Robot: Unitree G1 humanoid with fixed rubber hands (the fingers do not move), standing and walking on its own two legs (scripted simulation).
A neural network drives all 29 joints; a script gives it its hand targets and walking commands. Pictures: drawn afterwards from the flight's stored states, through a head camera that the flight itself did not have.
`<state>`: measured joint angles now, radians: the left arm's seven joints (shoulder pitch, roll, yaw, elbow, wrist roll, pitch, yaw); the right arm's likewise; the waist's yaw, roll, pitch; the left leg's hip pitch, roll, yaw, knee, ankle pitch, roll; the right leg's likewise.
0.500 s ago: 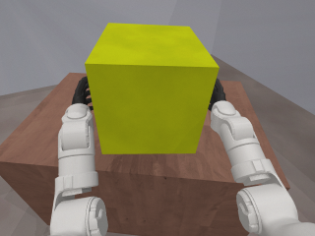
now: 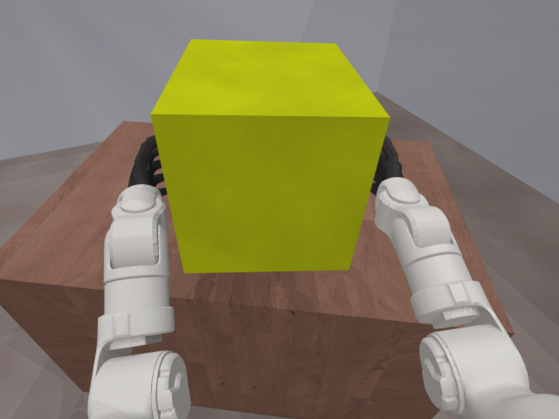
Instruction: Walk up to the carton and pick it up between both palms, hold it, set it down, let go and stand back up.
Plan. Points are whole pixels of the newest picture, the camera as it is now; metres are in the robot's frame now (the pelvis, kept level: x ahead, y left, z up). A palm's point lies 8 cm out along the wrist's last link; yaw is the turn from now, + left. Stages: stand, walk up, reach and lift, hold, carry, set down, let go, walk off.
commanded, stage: hold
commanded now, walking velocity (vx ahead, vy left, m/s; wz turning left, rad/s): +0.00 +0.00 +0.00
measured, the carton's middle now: (266, 148) +0.46 +0.01 +0.19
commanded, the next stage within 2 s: none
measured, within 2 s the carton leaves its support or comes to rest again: neither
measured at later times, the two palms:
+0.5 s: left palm (139, 196) +0.35 +0.18 +0.19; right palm (382, 185) +0.36 -0.15 +0.19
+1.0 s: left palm (141, 189) +0.35 +0.18 +0.20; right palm (384, 184) +0.36 -0.16 +0.19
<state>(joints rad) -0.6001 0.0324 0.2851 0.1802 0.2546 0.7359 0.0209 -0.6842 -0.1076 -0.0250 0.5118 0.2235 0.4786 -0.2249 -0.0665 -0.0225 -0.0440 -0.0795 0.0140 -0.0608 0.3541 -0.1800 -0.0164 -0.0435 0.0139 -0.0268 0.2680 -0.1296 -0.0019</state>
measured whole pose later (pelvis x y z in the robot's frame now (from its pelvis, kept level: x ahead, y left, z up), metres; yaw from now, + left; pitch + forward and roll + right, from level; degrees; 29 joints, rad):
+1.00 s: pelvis +0.00 +0.00 +0.00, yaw +0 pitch -6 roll -1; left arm -0.62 0.03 0.31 0.21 0.28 0.73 0.01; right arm -0.70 -0.10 -0.02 0.53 0.22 0.47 -0.23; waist -0.07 0.00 -0.04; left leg -0.06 0.01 -0.06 0.35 -0.18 -0.01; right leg -0.03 0.01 -0.02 0.26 -0.12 0.01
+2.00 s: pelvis -0.01 +0.00 +0.00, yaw +0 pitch -6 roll -1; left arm -0.65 0.04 0.29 0.23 0.27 0.74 0.02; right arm -0.72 -0.08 -0.06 0.54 0.18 0.47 -0.22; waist -0.06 -0.03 -0.03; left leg -0.08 0.01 -0.06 0.36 -0.16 -0.02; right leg -0.05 0.01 -0.03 0.29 -0.13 0.00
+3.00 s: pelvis -0.01 +0.00 +0.00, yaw +0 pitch -5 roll -1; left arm -0.63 0.05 0.27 0.18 0.26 0.75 0.03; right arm -0.70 -0.10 -0.03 0.50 0.21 0.46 -0.24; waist -0.07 -0.02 -0.04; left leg -0.09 0.01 -0.06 0.36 -0.17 -0.01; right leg -0.05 0.01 -0.03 0.27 -0.13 0.00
